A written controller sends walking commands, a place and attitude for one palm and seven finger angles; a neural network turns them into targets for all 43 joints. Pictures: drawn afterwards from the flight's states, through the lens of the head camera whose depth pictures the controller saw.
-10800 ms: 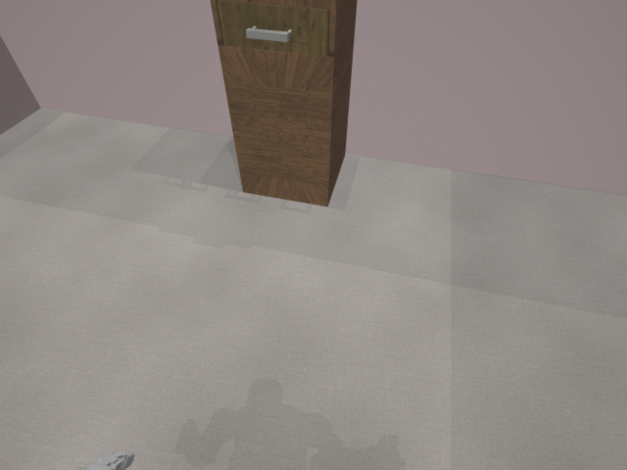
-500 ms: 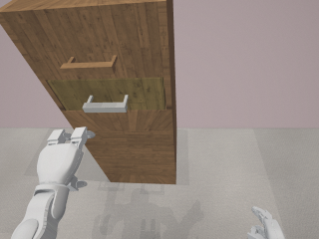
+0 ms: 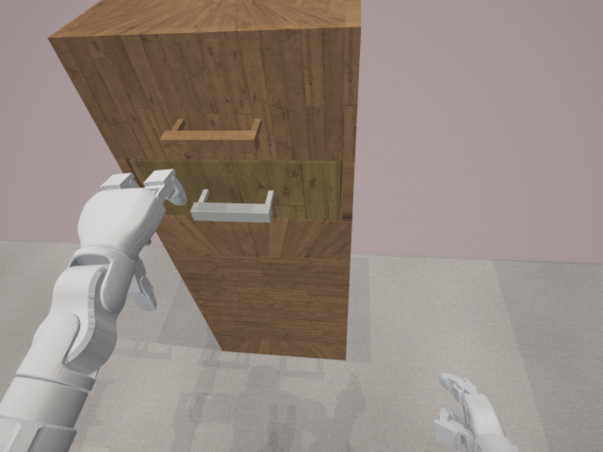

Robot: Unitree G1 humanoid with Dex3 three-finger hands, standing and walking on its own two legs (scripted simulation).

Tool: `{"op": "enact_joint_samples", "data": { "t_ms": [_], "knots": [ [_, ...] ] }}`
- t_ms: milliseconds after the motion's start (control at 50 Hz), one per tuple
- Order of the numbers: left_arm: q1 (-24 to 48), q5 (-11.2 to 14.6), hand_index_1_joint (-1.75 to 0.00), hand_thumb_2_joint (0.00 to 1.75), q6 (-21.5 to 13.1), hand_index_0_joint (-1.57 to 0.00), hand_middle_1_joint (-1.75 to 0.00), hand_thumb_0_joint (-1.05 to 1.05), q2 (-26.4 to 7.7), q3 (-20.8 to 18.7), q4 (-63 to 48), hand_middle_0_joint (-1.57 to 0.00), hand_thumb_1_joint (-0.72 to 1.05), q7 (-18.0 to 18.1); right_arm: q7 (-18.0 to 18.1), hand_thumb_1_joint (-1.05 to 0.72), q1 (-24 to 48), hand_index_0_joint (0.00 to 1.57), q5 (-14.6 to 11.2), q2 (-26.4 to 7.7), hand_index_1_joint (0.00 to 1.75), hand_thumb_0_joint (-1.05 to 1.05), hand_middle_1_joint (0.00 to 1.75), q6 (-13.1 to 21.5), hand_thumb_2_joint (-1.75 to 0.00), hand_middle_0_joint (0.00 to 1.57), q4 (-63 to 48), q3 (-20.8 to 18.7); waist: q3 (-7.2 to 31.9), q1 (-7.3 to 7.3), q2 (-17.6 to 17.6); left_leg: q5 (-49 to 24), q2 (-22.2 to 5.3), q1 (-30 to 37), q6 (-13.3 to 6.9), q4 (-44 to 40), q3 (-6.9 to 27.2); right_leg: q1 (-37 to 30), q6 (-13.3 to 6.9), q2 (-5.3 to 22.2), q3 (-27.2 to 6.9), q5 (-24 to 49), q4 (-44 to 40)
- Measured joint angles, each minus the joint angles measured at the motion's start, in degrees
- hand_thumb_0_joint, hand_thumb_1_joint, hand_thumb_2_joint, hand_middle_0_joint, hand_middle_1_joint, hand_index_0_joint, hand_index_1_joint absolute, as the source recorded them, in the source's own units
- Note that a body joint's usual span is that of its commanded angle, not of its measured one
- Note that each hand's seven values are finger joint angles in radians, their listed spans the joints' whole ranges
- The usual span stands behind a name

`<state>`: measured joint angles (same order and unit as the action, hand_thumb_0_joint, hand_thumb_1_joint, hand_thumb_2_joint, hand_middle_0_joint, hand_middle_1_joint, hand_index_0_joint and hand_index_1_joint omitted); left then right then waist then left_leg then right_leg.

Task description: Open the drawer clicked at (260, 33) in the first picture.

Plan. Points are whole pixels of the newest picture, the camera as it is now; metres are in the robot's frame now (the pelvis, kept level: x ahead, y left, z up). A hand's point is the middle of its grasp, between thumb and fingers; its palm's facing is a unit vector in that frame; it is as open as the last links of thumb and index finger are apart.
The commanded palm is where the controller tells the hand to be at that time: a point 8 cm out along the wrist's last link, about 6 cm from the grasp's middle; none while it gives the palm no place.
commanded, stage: raise the hand with hooked fingers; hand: left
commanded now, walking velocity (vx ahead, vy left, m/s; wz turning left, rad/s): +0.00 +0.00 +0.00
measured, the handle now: (234, 203) +0.52 +0.21 +0.01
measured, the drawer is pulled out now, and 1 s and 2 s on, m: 0.00 0.00 0.00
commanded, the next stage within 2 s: move the hooked fingers above the handle in 0.34 s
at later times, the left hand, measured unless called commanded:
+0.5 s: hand (155, 267) +0.29 +0.23 +0.12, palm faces +0.05 -0.08 -1.00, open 13.9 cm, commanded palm +0.27 +0.23 +0.18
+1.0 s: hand (198, 240) +0.36 +0.20 +0.09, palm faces -0.04 -0.06 -1.00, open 13.8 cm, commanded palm +0.34 +0.22 +0.16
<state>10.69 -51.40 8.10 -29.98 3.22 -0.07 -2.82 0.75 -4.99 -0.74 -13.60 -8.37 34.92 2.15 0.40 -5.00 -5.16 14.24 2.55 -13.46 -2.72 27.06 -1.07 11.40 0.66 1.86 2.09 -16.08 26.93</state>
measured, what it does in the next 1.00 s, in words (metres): stands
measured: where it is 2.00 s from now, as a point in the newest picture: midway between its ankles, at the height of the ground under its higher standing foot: outside the picture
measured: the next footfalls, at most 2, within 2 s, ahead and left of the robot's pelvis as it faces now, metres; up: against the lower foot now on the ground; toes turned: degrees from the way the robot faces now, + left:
none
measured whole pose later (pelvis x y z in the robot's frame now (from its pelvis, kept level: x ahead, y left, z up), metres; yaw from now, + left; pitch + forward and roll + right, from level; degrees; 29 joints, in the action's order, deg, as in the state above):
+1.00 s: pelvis +0.00 -0.03 +0.00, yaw +0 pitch +4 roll +0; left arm 18.2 -51.9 -1.8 -28.7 3.7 16.8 -0.5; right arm 2.9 -11.2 -1.5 -16.4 -7.7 37.3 -1.1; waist 1.3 -2.2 -4.8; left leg 14.1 0.8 -17.6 -1.0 27.8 -0.8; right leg 16.3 -1.2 0.2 2.2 -16.5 28.9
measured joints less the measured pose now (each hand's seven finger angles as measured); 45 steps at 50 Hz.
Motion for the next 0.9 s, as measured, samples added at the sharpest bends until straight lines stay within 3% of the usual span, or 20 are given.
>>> {"op": "enact_joint_samples", "data": {
  "t_ms": [140, 280, 380, 480, 600, 700, 800, 900],
  "knots": [
    [-3.2, 1.3, -1.2, 0.3, -3.0, -0.31, -1.2, -0.01, 0.2, -0.8, -1.1, -0.32, -0.49, -2.6, -0.7, -0.9, -2.1, 0.2, 0.1, -1.1, 0.3, 0.01, 0.3, -0.1, -0.89, 0.2, 0.0, -0.7, -0.7, 0.69, 0.0, -1.0, -0.1, 0.2, -0.1, -1.3, -0.4, 0.0, 0.1, -0.2, -0.4, 1.2, -1.3],
    [-5.2, 1.1, -1.2, 0.3, -8.2, -0.32, -1.2, -0.01, 0.2, -1.0, -3.4, -0.32, -0.49, 2.0, -0.6, -0.9, -3.5, 0.2, 0.4, -1.7, 0.3, 0.01, 0.3, 1.2, -0.89, 0.2, 1.3, -1.9, -1.2, 0.1, 0.1, -1.6, -0.4, -0.3, 0.3, -1.3, -0.1, 0.4, -0.3, -0.4, -0.1, 1.5, -1.1],
    [-3.1, 1.1, -1.2, 0.3, -6.0, -0.32, -1.2, 0.0, 0.4, -1.9, -0.5, -0.32, -0.49, 4.5, -0.7, -0.9, -2.7, 0.2, -0.3, -1.6, 0.3, 0.01, 0.3, 1.1, -0.89, 0.2, 2.4, -2.0, -0.9, -0.19, -0.3, -2.2, -0.6, -0.4, 0.7, -1.6, 0.2, 0.8, -0.7, -0.6, 0.2, 1.8, -0.8],
    [-2.3, 1.1, -1.2, 0.3, -2.7, -0.31, -1.2, -0.01, 1.2, -0.7, 2.4, -0.32, -0.49, 2.5, -0.2, -0.9, -1.6, 0.2, -0.7, -1.5, 0.3, 0.01, 0.3, 0.7, -0.89, 0.2, 1.9, -1.4, -0.6, 0.22, -0.7, -2.8, -0.8, 0.0, 1.0, -2.1, 0.3, 0.6, -1.0, -0.8, 0.3, 2.1, -0.8],
    [0.8, -0.1, -1.2, 0.3, -6.3, -0.32, -1.2, -0.01, 1.2, 2.4, 7.7, -0.32, -0.49, 0.6, 1.5, -0.9, -0.8, 0.2, -0.6, -1.1, 0.3, 0.01, 0.3, 1.7, -0.89, 0.2, 1.5, -0.6, -1.0, 0.84, 0.0, -2.8, -1.2, -0.1, 1.5, -1.8, 0.8, 0.7, -1.6, -1.3, 0.8, 1.9, -0.4],
    [4.3, -0.5, -1.2, 0.3, -10.2, -0.32, -1.2, 0.0, 0.9, 1.7, 10.9, -0.32, -0.49, 2.8, 2.3, -0.9, -1.4, 0.2, -0.6, -1.1, 0.3, 0.01, 0.3, 2.5, -0.89, 0.2, 1.8, -1.2, -0.9, 1.22, 0.5, -2.5, -1.6, -0.9, 1.9, -1.2, 1.0, 1.3, -2.0, -1.7, 1.0, 1.7, -0.1],
    [8.7, -0.8, -1.2, 0.3, -8.8, -0.32, -1.2, 0.0, 0.7, 0.4, 17.0, -0.32, -0.49, 4.4, 2.2, -0.9, -2.4, 0.2, -1.1, -1.6, 0.3, 0.01, 0.3, 2.0, -0.89, 0.2, 2.5, -1.5, -0.3, 1.83, 0.5, -2.2, -1.8, -2.3, 2.1, -0.8, 0.9, 2.8, -2.2, -1.8, 0.9, 1.3, 0.4],
    [9.5, -1.2, -1.2, 0.3, -7.2, -0.31, -1.2, 0.0, 0.2, 0.0, 19.2, -0.32, -0.49, 2.7, 2.0, -0.9, -4.3, 0.2, -1.0, -2.3, 0.3, 0.01, 0.3, 1.1, -0.89, 0.2, 2.3, -2.2, 0.1, 2.57, 0.5, -1.5, -1.9, -3.6, 2.0, -0.3, 0.6, 4.3, -2.1, -1.9, 0.5, 0.7, 1.0]
  ]
}}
